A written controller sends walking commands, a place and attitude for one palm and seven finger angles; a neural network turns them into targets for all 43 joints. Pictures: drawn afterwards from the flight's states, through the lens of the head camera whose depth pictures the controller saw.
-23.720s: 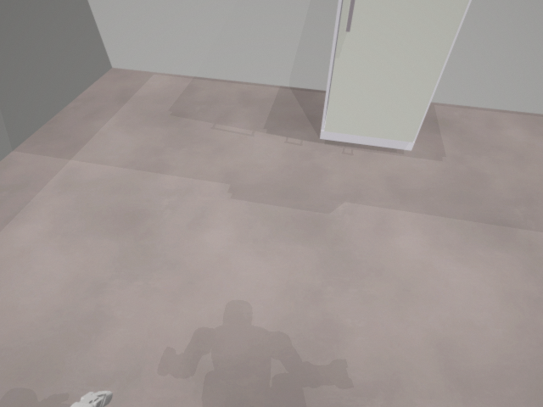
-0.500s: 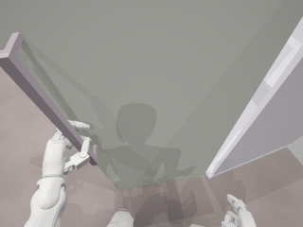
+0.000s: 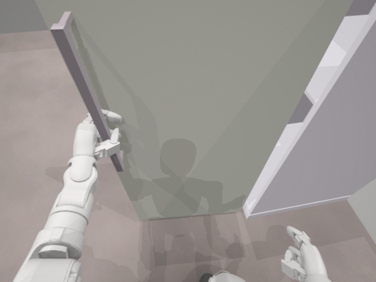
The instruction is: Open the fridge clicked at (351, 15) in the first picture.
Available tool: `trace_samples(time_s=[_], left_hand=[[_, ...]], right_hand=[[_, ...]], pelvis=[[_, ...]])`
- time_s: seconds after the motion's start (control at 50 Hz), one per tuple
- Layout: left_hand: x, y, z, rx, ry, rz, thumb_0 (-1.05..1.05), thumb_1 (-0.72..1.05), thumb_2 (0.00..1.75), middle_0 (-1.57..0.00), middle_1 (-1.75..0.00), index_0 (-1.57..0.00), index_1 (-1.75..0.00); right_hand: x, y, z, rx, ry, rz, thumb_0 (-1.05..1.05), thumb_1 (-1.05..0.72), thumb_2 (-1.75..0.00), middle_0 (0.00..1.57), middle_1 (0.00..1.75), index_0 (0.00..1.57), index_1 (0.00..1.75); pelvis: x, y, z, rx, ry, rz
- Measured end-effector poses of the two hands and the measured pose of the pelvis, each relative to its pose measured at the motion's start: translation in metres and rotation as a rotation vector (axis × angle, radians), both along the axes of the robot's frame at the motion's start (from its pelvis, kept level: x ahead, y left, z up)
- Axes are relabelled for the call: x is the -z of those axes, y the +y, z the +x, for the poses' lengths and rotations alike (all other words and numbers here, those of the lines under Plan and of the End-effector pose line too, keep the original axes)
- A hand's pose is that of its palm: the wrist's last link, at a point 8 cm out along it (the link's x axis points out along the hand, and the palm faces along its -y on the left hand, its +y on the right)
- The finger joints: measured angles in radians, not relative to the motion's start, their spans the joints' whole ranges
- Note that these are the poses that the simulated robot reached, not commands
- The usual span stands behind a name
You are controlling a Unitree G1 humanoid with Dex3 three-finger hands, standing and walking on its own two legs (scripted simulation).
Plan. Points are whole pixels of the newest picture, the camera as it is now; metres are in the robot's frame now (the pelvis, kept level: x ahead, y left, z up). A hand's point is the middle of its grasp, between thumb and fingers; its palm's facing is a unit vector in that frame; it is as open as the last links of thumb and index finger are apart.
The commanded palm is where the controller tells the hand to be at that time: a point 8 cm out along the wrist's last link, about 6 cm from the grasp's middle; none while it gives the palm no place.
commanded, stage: stop walking and hold the door back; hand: left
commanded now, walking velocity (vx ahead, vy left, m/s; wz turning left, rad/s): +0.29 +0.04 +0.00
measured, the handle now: (101, 113) +0.43 +0.21 +0.11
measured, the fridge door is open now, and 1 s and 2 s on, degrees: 84 80 79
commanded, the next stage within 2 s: loosen the grip on the handle in 1.00 s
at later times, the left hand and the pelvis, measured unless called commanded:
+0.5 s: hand (115, 128) +0.43 +0.19 +0.06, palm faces +0.21 -0.95 -0.24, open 5.4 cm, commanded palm +0.38 +0.26 +0.05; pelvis +0.00 -0.01 +0.01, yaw -3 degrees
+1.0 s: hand (113, 136) +0.41 +0.19 +0.06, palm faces +0.10 -0.97 -0.23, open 5.4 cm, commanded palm +0.38 +0.26 +0.05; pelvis +0.03 +0.02 +0.00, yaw -5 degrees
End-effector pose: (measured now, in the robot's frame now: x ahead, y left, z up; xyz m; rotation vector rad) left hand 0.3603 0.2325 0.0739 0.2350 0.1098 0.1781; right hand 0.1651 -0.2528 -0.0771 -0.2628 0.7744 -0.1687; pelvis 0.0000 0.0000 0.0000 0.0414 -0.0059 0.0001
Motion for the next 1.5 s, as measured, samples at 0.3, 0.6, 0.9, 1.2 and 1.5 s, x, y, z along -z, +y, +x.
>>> trace_samples(time_s=[0.3,0.6,0.9,1.2,1.5], left_hand=[[-0.004,0.004,0.025,-0.103,0.134,0.033,-0.06,0.65,0.79,-0.46,-1.4,-0.45,-1.4],[0.001,0.009,0.042,-0.006,0.005,-0.032,0.01,0.69,0.79,-0.45,-1.4,-0.45,-1.4],[0.004,0.012,0.024,0.073,-0.037,0.003,-0.02,0.68,0.78,-0.46,-1.4,-0.45,-1.4],[0.004,0.018,0.038,0.087,0.028,-0.068,-0.03,0.61,0.79,-0.45,-1.4,-0.46,-1.4],[0.015,0.015,0.031,0.07,-0.018,-0.018,0.0,-0.31,0.32,-0.39,-1.33,-0.41,-1.35]], right_hand=[[0.072,-0.032,-0.159,0.201,0.41,0.076,0.01,-0.91,-0.9,0.21,0.3,0.2,0.3],[0.015,-0.043,-0.093,0.237,0.158,-0.072,0.01,-0.91,-0.9,0.2,0.3,0.2,0.3],[0.016,0.035,-0.015,0.129,0.041,0.066,0.01,-0.9,-0.9,0.21,0.3,0.2,0.3],[0.012,0.008,-0.064,0.167,0.106,0.004,0.01,-0.91,-0.9,0.21,0.3,0.2,0.3],[0.032,-0.01,-0.1,0.144,0.157,-0.016,0.01,-0.91,-0.9,0.21,0.3,0.2,0.3]], pelvis=[[0.007,-0.023,-0.009,0.015,-0.035,-0.009],[0.001,0.007,0.013,0.057,-0.01,-0.037],[0.002,0.02,0.028,0.087,0.013,-0.048],[0.002,0.019,0.019,0.073,0.053,-0.03],[0.019,0.012,-0.001,0.046,0.116,-0.032]])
